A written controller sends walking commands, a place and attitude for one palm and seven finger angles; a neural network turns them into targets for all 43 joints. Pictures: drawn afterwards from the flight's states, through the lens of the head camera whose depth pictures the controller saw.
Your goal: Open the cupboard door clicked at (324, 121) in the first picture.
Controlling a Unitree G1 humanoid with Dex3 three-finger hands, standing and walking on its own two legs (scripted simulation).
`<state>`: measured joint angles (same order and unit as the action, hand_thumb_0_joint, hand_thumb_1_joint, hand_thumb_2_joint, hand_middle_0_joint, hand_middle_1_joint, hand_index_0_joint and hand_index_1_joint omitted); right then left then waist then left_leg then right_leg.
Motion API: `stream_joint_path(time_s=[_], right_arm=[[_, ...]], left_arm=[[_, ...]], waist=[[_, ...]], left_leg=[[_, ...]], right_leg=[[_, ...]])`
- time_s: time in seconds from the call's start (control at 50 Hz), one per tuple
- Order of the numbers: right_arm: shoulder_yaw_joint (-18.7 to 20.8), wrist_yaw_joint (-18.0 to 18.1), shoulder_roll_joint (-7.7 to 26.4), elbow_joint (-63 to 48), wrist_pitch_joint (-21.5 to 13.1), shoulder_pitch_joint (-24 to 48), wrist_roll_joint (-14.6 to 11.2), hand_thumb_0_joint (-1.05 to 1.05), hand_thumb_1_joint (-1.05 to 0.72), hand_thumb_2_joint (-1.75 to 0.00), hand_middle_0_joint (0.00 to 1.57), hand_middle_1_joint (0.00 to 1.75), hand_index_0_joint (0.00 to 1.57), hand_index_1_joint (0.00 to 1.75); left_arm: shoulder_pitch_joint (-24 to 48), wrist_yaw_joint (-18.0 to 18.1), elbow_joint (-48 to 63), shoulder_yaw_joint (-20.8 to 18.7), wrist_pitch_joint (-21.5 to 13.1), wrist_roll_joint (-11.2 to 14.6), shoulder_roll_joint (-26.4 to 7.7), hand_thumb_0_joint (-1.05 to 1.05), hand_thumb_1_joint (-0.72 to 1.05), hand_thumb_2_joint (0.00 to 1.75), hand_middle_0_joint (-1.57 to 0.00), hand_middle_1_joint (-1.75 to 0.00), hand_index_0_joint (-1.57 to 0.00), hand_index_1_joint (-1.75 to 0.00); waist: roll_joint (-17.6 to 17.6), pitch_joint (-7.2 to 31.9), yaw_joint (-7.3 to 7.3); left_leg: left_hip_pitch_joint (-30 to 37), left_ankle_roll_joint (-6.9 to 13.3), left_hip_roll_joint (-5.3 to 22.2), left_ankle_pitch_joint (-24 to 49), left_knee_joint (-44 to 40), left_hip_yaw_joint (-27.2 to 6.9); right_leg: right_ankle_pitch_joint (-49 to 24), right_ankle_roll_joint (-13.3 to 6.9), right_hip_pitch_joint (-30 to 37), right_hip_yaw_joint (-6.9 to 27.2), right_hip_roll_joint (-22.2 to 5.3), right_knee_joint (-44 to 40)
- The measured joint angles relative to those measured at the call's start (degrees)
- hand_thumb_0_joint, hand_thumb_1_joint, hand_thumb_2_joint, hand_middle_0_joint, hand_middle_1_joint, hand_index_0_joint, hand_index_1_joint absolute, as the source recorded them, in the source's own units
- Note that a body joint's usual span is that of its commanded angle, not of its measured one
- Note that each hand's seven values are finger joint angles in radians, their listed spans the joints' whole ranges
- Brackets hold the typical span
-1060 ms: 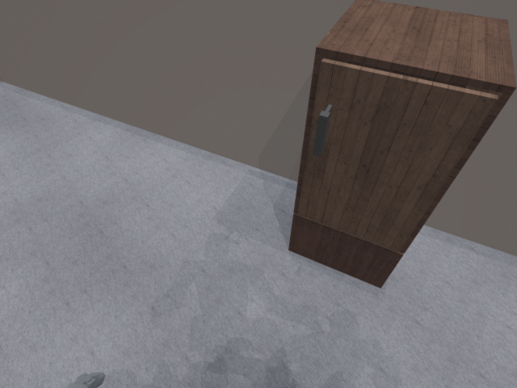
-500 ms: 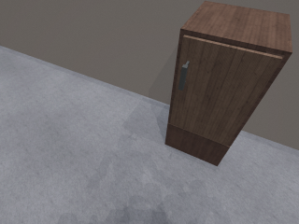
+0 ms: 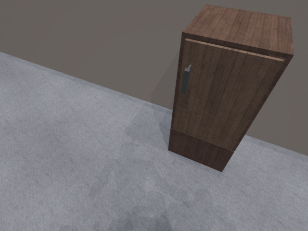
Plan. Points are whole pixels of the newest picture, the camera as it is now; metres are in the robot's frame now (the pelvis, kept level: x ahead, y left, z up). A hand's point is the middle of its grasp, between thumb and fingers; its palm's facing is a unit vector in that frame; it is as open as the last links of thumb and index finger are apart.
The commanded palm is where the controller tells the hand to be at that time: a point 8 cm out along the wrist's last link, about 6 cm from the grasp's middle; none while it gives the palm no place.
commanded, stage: look at it before walking up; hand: left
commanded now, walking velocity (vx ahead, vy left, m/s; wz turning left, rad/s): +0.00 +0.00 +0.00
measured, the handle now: (186, 79) +0.76 -0.11 -0.05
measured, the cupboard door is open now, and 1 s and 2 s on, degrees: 0 0 0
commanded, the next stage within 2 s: turn to face it in 0.38 s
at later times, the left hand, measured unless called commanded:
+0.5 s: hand out of the picture +0.08 +0.25 -0.15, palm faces -0.02 -0.94 -0.34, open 7.4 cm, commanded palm none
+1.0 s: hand out of the picture +0.04 +0.16 -0.17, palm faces -0.14 -0.96 -0.25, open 7.4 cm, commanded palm none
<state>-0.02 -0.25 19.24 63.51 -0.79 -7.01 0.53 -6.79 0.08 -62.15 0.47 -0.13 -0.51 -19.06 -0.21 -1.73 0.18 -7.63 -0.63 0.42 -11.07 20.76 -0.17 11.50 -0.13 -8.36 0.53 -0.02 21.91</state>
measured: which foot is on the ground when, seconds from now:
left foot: down 0.00-0.84, up 0.86-1.00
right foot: down 0.00-1.00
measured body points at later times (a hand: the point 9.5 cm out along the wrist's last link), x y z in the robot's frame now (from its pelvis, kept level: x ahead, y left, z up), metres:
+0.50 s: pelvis +0.00 +0.00 +0.00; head +0.01 +0.00 +0.45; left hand +0.08 +0.30 -0.13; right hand +0.08 -0.30 -0.13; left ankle +0.00 +0.13 -0.75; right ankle +0.01 -0.12 -0.75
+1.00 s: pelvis -0.02 -0.02 -0.01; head +0.01 -0.05 +0.43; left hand +0.05 +0.21 -0.15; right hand +0.00 -0.28 -0.17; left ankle -0.02 +0.13 -0.68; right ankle +0.00 -0.11 -0.75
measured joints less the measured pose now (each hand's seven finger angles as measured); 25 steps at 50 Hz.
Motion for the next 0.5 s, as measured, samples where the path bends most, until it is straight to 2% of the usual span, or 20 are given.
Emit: stream_joint_path(time_s=[0.5], right_arm=[[0.0, 0.1, 0.2, 0.3, 0.1, 0.2, -0.1, 0.01, -0.90, -0.89, 0.20, 0.30, 0.20, 0.30]], left_arm=[[-0.8, 0.1, -0.8, -0.1, 0.0, 0.0, -0.3, 0.00, 0.90, 0.90, -0.20, -0.30, -0.20, -0.30]], waist=[[0.0, -0.5, -0.26]], left_leg=[[0.7, -0.1, 0.2, 0.2, -0.9, 0.0]], right_leg=[[-0.4, -0.1, 0.7, 0.0, 0.2, -1.1]])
